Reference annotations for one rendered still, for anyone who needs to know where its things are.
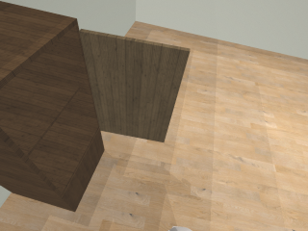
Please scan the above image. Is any cupboard door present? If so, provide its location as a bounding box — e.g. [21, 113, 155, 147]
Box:
[79, 29, 191, 142]

